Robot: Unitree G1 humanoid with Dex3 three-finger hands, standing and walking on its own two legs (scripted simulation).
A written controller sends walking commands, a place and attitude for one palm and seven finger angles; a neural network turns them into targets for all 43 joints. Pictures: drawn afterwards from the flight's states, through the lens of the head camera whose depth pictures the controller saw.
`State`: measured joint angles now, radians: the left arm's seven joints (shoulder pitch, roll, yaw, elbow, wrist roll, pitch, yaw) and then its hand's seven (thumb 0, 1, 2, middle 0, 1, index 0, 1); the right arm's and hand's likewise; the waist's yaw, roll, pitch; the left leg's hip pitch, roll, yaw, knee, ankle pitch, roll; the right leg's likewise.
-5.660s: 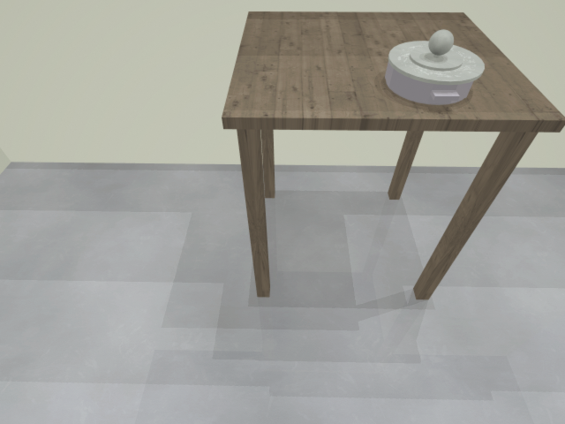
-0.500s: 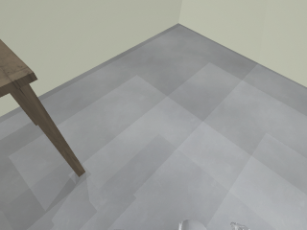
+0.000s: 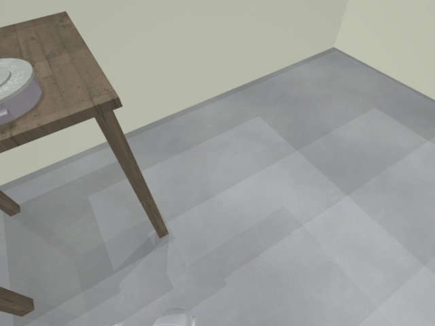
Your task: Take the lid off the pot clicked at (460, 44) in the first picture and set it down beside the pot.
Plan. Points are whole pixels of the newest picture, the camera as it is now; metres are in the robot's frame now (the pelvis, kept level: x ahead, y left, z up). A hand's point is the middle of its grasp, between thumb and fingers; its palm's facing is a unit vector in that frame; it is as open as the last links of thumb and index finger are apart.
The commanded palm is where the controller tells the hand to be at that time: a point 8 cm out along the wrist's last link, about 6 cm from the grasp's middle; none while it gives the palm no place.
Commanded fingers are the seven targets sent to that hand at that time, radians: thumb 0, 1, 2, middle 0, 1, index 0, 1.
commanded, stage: turn to face it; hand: left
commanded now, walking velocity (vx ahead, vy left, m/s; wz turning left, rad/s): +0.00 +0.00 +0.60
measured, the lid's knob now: out of the picture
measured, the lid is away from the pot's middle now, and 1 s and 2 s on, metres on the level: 0.00 0.00 0.00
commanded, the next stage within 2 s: take the last steps up to it in 0.84 s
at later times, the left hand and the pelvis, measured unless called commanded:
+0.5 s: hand out of the picture +0.02 +0.29 -0.16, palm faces +0.34 -0.90 -0.27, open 7.4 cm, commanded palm none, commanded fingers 0.00 0.90 0.90 -0.20 -0.30 -0.20 -0.30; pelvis +0.00 +0.05 +0.00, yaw +18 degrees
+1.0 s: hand out of the picture -0.03 +0.20 -0.15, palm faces +0.52 -0.81 -0.27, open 7.4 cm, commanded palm none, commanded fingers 0.00 0.90 0.90 -0.20 -0.30 -0.20 -0.30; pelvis +0.03 +0.01 +0.00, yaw +30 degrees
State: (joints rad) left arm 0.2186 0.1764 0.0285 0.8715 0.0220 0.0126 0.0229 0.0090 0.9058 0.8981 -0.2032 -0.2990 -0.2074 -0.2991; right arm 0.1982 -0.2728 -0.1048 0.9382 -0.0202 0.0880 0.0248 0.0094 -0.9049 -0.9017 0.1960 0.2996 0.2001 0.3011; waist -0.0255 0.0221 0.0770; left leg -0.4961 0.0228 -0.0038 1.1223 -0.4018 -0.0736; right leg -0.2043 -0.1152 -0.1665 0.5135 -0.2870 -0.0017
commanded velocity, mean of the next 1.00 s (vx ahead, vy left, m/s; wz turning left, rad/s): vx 0.02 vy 0.00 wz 0.42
